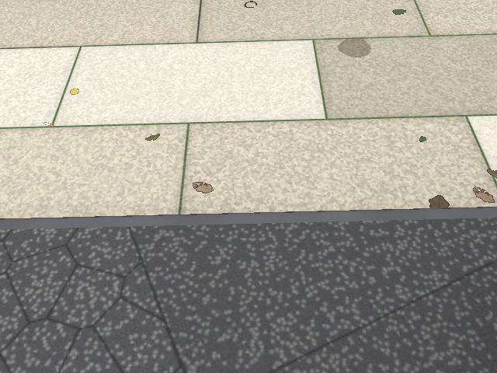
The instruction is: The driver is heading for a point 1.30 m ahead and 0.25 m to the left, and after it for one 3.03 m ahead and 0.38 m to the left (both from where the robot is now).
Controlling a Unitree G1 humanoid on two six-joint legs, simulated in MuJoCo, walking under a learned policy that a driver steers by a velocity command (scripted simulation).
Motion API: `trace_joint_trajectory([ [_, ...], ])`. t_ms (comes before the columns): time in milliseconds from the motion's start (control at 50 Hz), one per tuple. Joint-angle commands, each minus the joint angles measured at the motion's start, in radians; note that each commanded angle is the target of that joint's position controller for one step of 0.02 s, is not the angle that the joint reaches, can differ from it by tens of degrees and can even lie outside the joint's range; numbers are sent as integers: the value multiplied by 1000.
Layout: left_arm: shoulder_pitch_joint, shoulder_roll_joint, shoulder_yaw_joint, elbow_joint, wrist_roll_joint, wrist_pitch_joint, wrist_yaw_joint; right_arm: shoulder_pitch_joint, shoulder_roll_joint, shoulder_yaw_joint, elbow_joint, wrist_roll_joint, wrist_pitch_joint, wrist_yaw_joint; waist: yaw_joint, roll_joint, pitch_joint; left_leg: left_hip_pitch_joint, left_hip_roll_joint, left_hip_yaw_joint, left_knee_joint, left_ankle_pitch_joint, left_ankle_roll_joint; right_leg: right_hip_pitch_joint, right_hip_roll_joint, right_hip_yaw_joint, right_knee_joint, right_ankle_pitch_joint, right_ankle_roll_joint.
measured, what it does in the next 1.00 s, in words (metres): walks ahead, turning left: left foot, then right foot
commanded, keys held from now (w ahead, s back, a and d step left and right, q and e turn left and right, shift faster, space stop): w+q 0.56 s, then w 0.44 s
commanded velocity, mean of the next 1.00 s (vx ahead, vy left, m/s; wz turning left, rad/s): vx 0.50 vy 0.00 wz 0.36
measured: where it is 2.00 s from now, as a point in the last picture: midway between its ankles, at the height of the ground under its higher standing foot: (212, 209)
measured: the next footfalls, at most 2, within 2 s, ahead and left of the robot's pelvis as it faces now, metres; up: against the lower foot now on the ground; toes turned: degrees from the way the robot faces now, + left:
left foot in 0.14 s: +0.24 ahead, +0.08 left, +0.00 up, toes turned +7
right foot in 0.66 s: +0.57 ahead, +0.00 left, +0.00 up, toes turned +23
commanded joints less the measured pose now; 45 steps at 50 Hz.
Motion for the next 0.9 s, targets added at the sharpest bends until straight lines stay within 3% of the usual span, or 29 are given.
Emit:
trace_joint_trajectory([
  [20,94,115,13,0,13,-9,17,-146,-48,-2,-95,8,-20,6,14,-77,69,-1,-53,30,-78,-42,38,26,-312,21,29,740,2],
  [80,72,143,13,8,18,-11,36,-10,-77,-14,-51,7,-24,-10,-59,-116,-17,199,-151,80,-110,-174,91,73,-325,-38,236,1208,37],
  [100,66,159,17,9,21,-5,41,114,-101,-26,-9,6,-28,-17,-110,-123,-74,309,-176,76,-140,-200,111,72,-328,-44,389,1266,46],
  [120,32,185,24,-1,12,-2,40,262,-123,-38,38,0,-35,-23,-187,-120,-134,490,-164,47,-221,-142,140,-8,-319,-65,583,1184,55],
  [140,-25,181,20,-38,0,-8,37,425,-183,-59,74,-21,-36,-33,-271,-73,-222,740,-5,-146,-225,-177,215,-230,-280,-92,889,851,61],
  [160,75,72,3,-73,-18,-10,18,430,-275,-82,79,-31,-30,-29,-166,178,-301,1062,299,-681,-228,-56,412,-697,-65,-101,1300,-213,119],
  [180,-4,148,15,-88,11,-19,11,390,-225,-79,83,21,-22,-18,-168,15,-288,1015,270,-784,-352,-149,415,-811,-92,45,1345,-196,83],
  [200,-103,159,17,-134,4,-33,3,288,-197,-71,61,23,-20,-18,-134,2,-128,853,242,-640,-405,-176,371,-852,-149,59,1277,-82,79],
  [220,-131,161,17,-144,4,-39,-2,238,-143,-60,51,14,-20,-16,-100,-67,-63,720,203,-557,-442,-102,329,-808,-180,44,1204,-32,79],
  [240,-141,150,17,-148,13,-26,-4,226,-120,-52,48,12,-23,-20,-69,-96,-19,616,160,-492,-457,-15,297,-762,-199,39,1152,-29,91],
  [260,-125,133,13,-156,25,-5,-8,226,-107,-46,53,14,-28,-27,-39,-90,-13,545,120,-437,-473,29,274,-713,-212,34,1100,-31,108],
  [280,-116,112,9,-161,32,13,-13,240,-119,-46,55,19,-36,-28,-27,-73,-16,510,98,-400,-479,68,264,-688,-217,25,1053,-36,122],
  [340,-184,95,2,-203,37,43,-18,295,-168,-57,63,24,-48,-32,-31,-27,0,437,45,-338,-495,133,245,-693,-221,-20,919,27,157],
  [440,-417,99,-6,-294,27,50,-25,416,-161,-55,65,27,-34,-37,-119,35,4,522,2,-343,-453,210,155,-754,-196,-40,664,243,176],
  [540,-552,113,-17,-356,14,39,-27,477,-182,-59,41,8,-22,-51,-163,54,-8,673,29,-419,-364,281,158,-771,-147,-26,517,214,162],
  [560,-558,118,-17,-366,12,35,-26,468,-189,-60,30,4,-21,-56,-157,57,-9,682,39,-439,-346,281,155,-742,-140,-17,480,196,154],
  [600,-473,139,-12,-349,8,24,-22,413,-199,-62,10,3,-25,-62,-104,65,-26,650,50,-440,-303,325,126,-573,-124,-18,391,159,123],
  [620,-374,161,-1,-316,8,18,-15,391,-205,-63,3,5,-31,-58,-64,61,-66,633,34,-428,-223,413,107,-434,-100,-29,358,144,100],
  [640,-243,188,12,-281,15,7,-5,378,-205,-61,2,12,-40,-49,2,18,-132,600,-15,-378,-58,418,85,-258,-121,-22,296,183,70],
  [660,-88,246,27,-268,35,-2,11,387,-153,-47,-25,22,-48,-41,53,-61,-269,475,-59,-328,183,159,64,-26,-313,169,296,54,20],
  [680,-36,337,52,-252,47,12,13,558,-61,-30,-25,56,-42,-42,-15,-306,-396,180,-219,-205,488,-549,20,238,-582,621,255,90,-134],
  [700,-58,277,53,-245,17,28,1,558,-151,-39,1,16,-29,-52,-21,-194,-332,57,-161,-195,591,-560,28,150,-569,754,184,-99,-152],
  [720,-144,191,35,-260,10,29,-3,444,-158,-43,-10,0,-26,-46,-30,-85,-158,35,-126,-201,598,-455,24,-10,-509,601,145,-139,-124],
  [740,-190,147,23,-259,15,25,-8,361,-145,-39,-36,-5,-29,-38,-36,-48,-85,41,-103,-194,554,-395,22,-117,-455,470,123,-50,-96],
  [760,-191,136,19,-247,17,19,-8,329,-135,-38,-50,-8,-25,-30,-51,-78,-49,57,-79,-190,511,-376,19,-177,-409,373,106,58,-71],
  [800,-160,131,16,-216,8,3,-11,343,-122,-34,-50,-18,-6,-17,-78,-136,-47,114,-69,-175,455,-365,7,-240,-355,265,82,194,-48],
  [840,-118,142,20,-193,-2,-14,-16,331,-113,-32,-57,-22,4,-11,-90,-133,-56,100,-71,-160,429,-346,-1,-238,-348,218,67,288,-63],
  [900,-72,156,24,-169,-7,-14,-18,209,-102,-20,-100,-24,9,-8,-80,-121,-16,19,-26,-118,325,-248,-20,-242,-343,162,14,289,-78],
])
Velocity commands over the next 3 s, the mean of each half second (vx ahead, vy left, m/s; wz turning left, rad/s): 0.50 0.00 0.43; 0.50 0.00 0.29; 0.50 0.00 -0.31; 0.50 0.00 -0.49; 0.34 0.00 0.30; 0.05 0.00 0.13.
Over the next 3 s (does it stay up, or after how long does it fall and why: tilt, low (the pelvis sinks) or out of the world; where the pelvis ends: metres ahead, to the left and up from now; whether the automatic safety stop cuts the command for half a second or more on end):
stays up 1.30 0.21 -0.16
